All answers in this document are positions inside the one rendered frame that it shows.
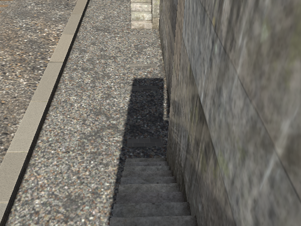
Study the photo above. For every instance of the stairs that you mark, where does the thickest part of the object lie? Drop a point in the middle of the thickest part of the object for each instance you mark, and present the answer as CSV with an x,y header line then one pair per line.
x,y
149,195
141,15

